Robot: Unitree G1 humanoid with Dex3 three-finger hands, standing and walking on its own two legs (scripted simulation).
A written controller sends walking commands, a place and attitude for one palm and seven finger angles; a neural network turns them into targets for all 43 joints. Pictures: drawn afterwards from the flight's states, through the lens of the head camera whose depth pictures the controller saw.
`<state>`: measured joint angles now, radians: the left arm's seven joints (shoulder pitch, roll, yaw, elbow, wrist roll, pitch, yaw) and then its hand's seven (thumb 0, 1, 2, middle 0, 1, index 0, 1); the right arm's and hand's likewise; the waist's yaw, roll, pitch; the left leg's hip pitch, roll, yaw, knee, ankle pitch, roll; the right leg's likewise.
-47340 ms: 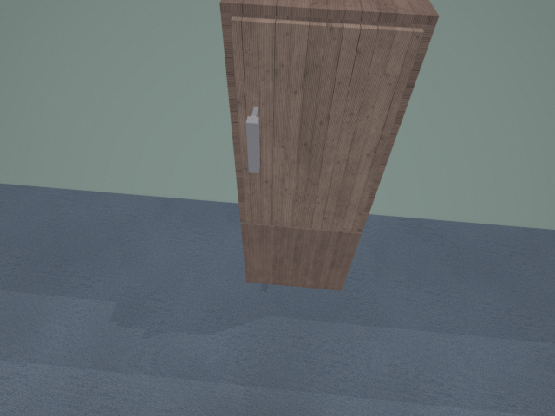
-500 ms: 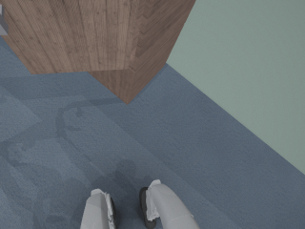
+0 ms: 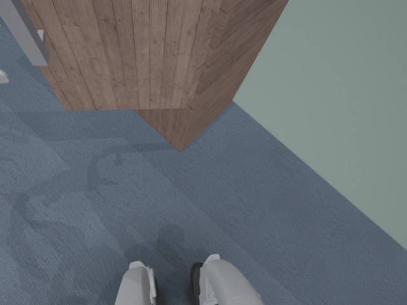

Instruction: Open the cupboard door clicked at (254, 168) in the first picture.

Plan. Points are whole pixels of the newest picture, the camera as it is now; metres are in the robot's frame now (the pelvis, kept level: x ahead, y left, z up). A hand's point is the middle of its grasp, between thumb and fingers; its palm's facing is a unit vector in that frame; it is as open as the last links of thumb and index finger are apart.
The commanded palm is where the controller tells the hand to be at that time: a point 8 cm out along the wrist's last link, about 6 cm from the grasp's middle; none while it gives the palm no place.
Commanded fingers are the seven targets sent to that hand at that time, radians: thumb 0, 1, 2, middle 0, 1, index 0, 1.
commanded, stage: move the hooked fingers beside the handle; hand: left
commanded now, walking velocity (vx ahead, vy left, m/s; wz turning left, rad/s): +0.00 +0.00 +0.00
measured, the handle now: (24, 17) +0.60 +0.24 +0.07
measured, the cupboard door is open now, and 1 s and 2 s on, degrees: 49 49 48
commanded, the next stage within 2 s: slide the fingers in behind the handle in 0.84 s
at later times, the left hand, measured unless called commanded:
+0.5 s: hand out of the picture +0.54 +0.29 +0.08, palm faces +0.03 -1.00 -0.02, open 14.0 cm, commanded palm +0.55 +0.31 +0.07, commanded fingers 0.00 -0.50 0.30 -0.30 -1.20 -0.30 -1.20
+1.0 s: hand out of the picture +0.56 +0.29 +0.08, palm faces +0.01 -1.00 -0.01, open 14.0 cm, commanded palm +0.55 +0.30 +0.07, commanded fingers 0.00 -0.50 0.30 -0.30 -1.20 -0.30 -1.20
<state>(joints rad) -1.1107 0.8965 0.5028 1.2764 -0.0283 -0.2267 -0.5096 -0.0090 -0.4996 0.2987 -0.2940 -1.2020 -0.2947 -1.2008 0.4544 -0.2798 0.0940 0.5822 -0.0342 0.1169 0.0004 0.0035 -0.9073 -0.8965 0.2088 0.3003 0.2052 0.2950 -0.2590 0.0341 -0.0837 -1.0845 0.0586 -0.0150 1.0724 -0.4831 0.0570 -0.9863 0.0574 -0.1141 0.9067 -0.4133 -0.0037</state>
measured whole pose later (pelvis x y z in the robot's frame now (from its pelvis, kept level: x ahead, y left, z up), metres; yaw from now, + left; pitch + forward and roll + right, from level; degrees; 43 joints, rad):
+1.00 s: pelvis -0.01 +0.00 -0.01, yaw -1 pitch +30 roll -8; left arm -1.21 0.98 0.51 1.34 0.01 -0.22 -0.49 -0.01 -0.50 0.30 -0.29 -1.20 -0.30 -1.20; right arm 0.45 -0.27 0.13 0.59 -0.03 0.09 -0.01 0.00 -0.91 -0.90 0.21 0.30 0.21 0.29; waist -0.30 0.05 -0.07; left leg -1.17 0.06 -0.02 1.14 -0.50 0.06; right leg -1.07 0.06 -0.12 0.97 -0.42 0.00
